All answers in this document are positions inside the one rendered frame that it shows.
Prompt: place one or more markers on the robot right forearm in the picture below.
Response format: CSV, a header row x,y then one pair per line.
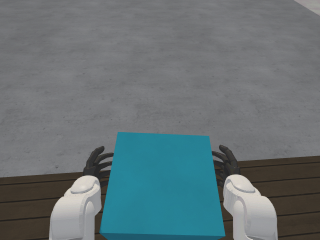
x,y
254,216

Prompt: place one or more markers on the robot left forearm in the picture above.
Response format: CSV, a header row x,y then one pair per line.
x,y
73,216

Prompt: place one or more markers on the robot right hand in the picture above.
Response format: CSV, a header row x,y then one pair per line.
x,y
229,167

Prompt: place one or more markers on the robot left hand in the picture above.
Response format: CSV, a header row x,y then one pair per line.
x,y
93,167

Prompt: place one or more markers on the carton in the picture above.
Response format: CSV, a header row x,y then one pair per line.
x,y
162,187

